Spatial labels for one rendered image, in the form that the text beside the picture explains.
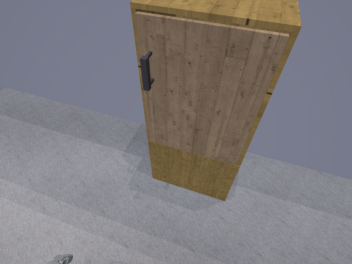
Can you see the cupboard door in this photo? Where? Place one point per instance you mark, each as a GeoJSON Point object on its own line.
{"type": "Point", "coordinates": [209, 82]}

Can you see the handle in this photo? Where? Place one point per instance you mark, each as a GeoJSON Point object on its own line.
{"type": "Point", "coordinates": [145, 71]}

